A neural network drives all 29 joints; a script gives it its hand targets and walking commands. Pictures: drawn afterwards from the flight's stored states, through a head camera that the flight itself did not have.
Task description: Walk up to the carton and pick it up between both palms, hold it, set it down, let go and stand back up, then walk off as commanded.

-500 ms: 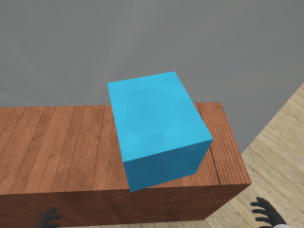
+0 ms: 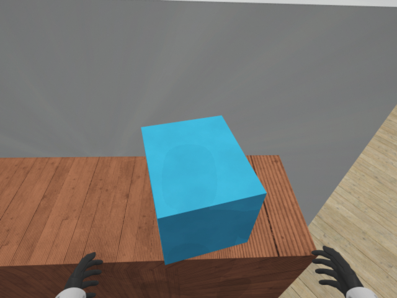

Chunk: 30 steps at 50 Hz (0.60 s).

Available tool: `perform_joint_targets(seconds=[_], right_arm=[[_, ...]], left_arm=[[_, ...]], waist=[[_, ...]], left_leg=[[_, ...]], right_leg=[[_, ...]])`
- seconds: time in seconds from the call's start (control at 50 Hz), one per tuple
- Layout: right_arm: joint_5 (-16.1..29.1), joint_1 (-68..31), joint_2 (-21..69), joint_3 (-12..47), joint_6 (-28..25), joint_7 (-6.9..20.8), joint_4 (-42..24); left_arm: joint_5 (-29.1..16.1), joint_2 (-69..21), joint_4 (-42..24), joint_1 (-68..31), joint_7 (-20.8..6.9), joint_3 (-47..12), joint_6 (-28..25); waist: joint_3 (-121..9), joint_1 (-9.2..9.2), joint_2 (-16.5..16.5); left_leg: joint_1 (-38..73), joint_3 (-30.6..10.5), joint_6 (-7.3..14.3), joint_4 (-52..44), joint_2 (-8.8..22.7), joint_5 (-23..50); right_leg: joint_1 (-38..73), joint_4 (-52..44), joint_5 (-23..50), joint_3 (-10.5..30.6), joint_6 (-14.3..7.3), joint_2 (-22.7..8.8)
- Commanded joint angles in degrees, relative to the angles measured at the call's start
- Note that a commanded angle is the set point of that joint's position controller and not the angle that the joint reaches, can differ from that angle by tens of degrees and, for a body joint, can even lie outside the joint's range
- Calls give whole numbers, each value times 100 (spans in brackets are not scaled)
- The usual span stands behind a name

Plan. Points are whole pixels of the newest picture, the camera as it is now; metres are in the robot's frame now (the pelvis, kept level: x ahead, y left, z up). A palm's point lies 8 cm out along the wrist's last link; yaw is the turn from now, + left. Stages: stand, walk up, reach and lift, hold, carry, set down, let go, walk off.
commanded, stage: reach and lift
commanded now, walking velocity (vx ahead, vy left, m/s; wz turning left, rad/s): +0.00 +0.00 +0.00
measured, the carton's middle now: (195, 185) +0.39 +0.02 -0.02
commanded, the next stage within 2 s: none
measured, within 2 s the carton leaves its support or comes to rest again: neither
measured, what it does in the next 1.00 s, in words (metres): stands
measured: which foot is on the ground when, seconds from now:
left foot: down 0.00-1.00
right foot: down 0.00-1.00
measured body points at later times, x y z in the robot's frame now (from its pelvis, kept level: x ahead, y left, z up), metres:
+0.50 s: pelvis +0.00 +0.01 +0.01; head -0.04 +0.01 +0.46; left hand +0.18 +0.22 -0.04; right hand +0.17 -0.26 -0.03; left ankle +0.02 +0.16 -0.74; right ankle -0.02 -0.09 -0.74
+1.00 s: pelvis +0.02 +0.00 +0.01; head -0.01 +0.01 +0.46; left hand +0.19 +0.18 +0.00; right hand +0.19 -0.24 +0.00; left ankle +0.02 +0.16 -0.74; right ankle -0.02 -0.09 -0.74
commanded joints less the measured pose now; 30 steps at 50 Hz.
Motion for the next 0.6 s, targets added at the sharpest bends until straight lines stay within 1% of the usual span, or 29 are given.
perform_joint_targets(seconds=[0.0, 0.02, 0.04, 0.06, 0.08, 0.1, 0.12, 0.14, 0.16, 0.18, 0.2, 0.22, 0.24, 0.26, 0.28, 0.3, 0.32, 0.34, 0.36, 0.38, 0.4, 0.42, 0.44, 0.48, 0.5, 0.52, 0.54, 0.56, 0.58], right_arm=[[25, -170, -1005, -262, 46, 39, -933], [3, -131, -1002, -300, 44, 22, -991], [-1, -63, -1031, -369, 42, 36, -1116], [17, -110, -970, -368, 41, 51, -1213], [23, -75, -894, -343, 45, 67, -1286], [-6, -95, -887, -324, 34, 50, -1502], [10, -55, -874, -351, 25, 54, -1587], [52, 18, -894, -368, 4, 47, -1770], [43, 8, -855, -322, 13, 63, -1794], [89, 94, -790, -269, 25, 85, -1913], [92, 112, -819, -285, 24, 79, -1943], [119, 180, -855, -313, 48, 105, -2057], [164, 176, -852, -302, 52, 126, -2212], [193, 180, -901, -321, 94, 168, -2101], [238, 313, -825, -275, 126, 180, -2195], [237, 311, -871, -326, 102, 186, -2274], [312, 362, -847, -261, 113, 201, -2333], [341, 358, -845, -269, 83, 212, -2401], [394, 445, -839, -240, 75, 220, -2500], [456, 357, -860, -273, 44, 252, -2553], [493, 392, -908, -219, 32, 275, -2460], [540, 463, -908, -292, 0, 285, -2507], [539, 515, -878, -211, -19, 294, -2502], [683, 636, -872, -196, -94, 319, -2589], [726, 668, -903, -100, -114, 342, -2571], [780, 651, -947, -114, -166, 356, -2649], [789, 741, -917, -102, -227, 362, -2582], [864, 791, -860, -49, -281, 369, -2714], [881, 767, -875, -48, -352, 363, -2883]], left_arm=[[-61, 424, -924, -512, 89, 169, -311], [-70, 431, -898, -448, 98, 210, -361], [-138, 358, -992, -399, 103, 99, -420], [-120, 341, -1003, -388, 111, 94, -473], [-175, 251, -1133, -392, 144, 71, -531], [-177, 311, -1250, -406, 168, 138, -584], [-230, 274, -1111, -307, 189, 112, -632], [-272, 247, -1228, -272, 220, 144, -698], [-275, 232, -1208, -178, 248, 130, -732], [-313, 138, -1328, -160, 255, 63, -807], [-288, 152, -1333, -137, 292, 147, -818], [-317, 98, -1424, -107, 321, 132, -853], [-351, 44, -1498, -32, 354, 56, -911], [-377, -56, -1404, 40, 360, -21, -912], [-336, -125, -1442, 79, 372, -31, -952], [-354, -124, -1538, 137, 399, -32, -1010], [-345, -128, -1563, 162, 415, -26, -1053], [-351, -192, -1670, 170, 440, -67, -1109], [-366, -168, -1763, 300, 469, -52, -1180], [-404, -271, -1900, 223, 514, -166, -1244], [-357, -316, -1807, 359, 537, -101, -1277], [-366, -360, -1866, 439, 545, -137, -1326], [-379, -416, -1818, 519, 553, -121, -1370], [-335, -526, -1965, 685, 577, -177, -1511], [-286, -556, -1890, 754, 586, -178, -1554], [-268, -572, -2056, 791, 610, -162, -1611], [-284, -707, -2114, 907, 621, -256, -1673], [-291, -749, -2144, 942, 621, -299, -1751], [-295, -780, -2273, 987, 626, -299, -1832]], waist=[[-47, 2, 193], [-73, -23, 31], [-39, -69, 104], [-18, -7, 104], [-11, -10, 84], [-30, 18, 48], [93, 50, -58], [-32, 14, -82], [68, 68, -74], [144, 56, -36], [141, 44, -9], [87, 66, 21], [169, 106, -21], [206, 46, -62], [252, 61, 46], [165, 71, 11], [171, 68, 54], [183, 70, -14], [44, 104, 68], [61, 52, 105], [173, 114, 103], [118, 75, 37], [201, 104, -10], [29, 80, 1], [154, 118, 7], [71, 127, -5], [18, 111, 35], [-19, 123, -54], [3, 72, -61]], left_leg=[[916, 490, 322, -611, -487, 98], [921, 499, 361, -629, -507, 63], [1000, 500, 329, -639, -494, 7], [897, 492, 338, -680, -494, -2], [933, 523, 342, -699, -495, -67], [1016, 520, 353, -723, -520, -74], [919, 511, 382, -757, -528, -6], [1022, 478, 394, -741, -548, 2], [945, 487, 378, -804, -530, 58], [954, 489, 376, -831, -520, -51], [1002, 485, 393, -841, -530, -2], [1039, 457, 380, -833, -531, 76], [1043, 438, 370, -856, -517, 14], [1088, 413, 355, -892, -460, -20], [1058, 454, 328, -916, -484, -36], [1047, 407, 335, -917, -483, 88], [987, 421, 345, -933, -484, -38], [1034, 391, 349, -948, -479, 74], [1069, 396, 320, -912, -474, 263], [1081, 354, 285, -933, -450, 220], [1001, 363, 286, -965, -441, 313], [1011, 347, 299, -966, -428, 316], [1016, 365, 331, -1002, -426, 344], [1116, 332, 285, -947, -429, 628], [1075, 322, 280, -948, -434, 666], [1121, 296, 263, -917, -435, 740], [1189, 270, 254, -922, -417, 884], [1223, 256, 261, -882, -415, 952], [1208, 260, 228, -846, -441, 1038]], right_leg=[[-1127, -1115, 1013, -179, 187, -77], [-1122, -1160, 866, -177, 191, -63], [-1141, -1175, 799, -174, 168, -50], [-1113, -1212, 744, -159, 149, -57], [-1150, -1234, 640, -170, 143, -51], [-1258, -1283, 536, -145, 148, -95], [-1178, -1290, 578, -147, 153, -66], [-1247, -1333, 575, -85, 132, -133], [-1198, -1321, 586, -109, 149, -84], [-1242, -1338, 435, -87, 130, -97], [-1279, -1384, 386, -72, 104, -139], [-1283, -1405, 340, -42, 65, -148], [-1376, -1420, 234, -53, 53, -140], [-1477, -1440, 160, -78, 16, -77], [-1389, -1467, 163, -44, 8, -103], [-1335, -1454, 263, -38, 13, -89], [-1302, -1453, 129, 14, 18, -108], [-1280, -1458, 250, -5, 16, -81], [-1227, -1437, 419, 32, 17, -85], [-1263, -1427, 386, 10, 4, -49], [-1211, -1443, 415, 66, -33, -38], [-1146, -1436, 408, 54, -21, -36], [-1141, -1459, 398, 70, -17, -44], [-1090, -1432, 684, 82, -22, -11], [-1076, -1447, 749, 94, -41, -1], [-1016, -1412, 805, 107, -47, 17], [-1031, -1399, 920, 103, -63, 14], [-1005, -1405, 1021, 124, -33, -2], [-1010, -1391, 1104, 122, -38, 23]])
